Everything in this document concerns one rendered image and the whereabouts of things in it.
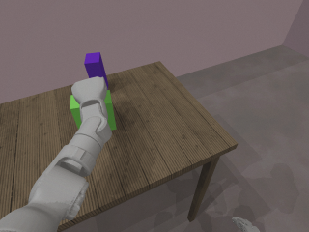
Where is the sponge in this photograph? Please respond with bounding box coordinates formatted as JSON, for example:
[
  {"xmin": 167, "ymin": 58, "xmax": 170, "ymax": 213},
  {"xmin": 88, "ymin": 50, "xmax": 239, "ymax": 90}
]
[{"xmin": 70, "ymin": 90, "xmax": 117, "ymax": 130}]

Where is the table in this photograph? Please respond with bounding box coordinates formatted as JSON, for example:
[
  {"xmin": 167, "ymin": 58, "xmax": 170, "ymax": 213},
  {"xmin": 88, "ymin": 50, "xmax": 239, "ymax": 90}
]
[{"xmin": 0, "ymin": 61, "xmax": 238, "ymax": 232}]

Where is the robot left upper arm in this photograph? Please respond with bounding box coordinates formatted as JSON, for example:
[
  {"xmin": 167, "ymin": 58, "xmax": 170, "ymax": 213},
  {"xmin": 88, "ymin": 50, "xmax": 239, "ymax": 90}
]
[{"xmin": 0, "ymin": 165, "xmax": 89, "ymax": 232}]

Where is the right robot hand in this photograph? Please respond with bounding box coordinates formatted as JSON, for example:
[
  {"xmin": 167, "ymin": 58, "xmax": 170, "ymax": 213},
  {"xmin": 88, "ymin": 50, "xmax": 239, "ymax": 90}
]
[{"xmin": 232, "ymin": 217, "xmax": 260, "ymax": 232}]

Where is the left robot hand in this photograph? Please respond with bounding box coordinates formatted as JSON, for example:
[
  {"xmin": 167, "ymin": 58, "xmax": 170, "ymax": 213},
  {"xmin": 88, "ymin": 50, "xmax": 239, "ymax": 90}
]
[{"xmin": 71, "ymin": 76, "xmax": 108, "ymax": 104}]

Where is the robot left forearm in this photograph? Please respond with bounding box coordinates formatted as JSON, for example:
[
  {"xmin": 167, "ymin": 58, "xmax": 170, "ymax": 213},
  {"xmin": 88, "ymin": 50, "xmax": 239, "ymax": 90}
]
[{"xmin": 28, "ymin": 97, "xmax": 112, "ymax": 204}]

